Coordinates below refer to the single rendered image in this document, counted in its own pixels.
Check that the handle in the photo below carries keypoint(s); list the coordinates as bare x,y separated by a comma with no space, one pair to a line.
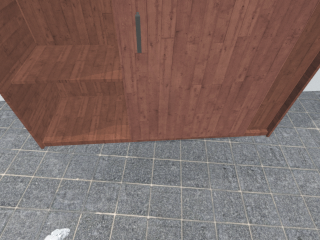
138,32

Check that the robot left hand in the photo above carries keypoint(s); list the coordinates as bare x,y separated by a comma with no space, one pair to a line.
58,234

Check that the wardrobe door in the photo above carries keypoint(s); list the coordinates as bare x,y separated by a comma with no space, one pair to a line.
205,66
303,53

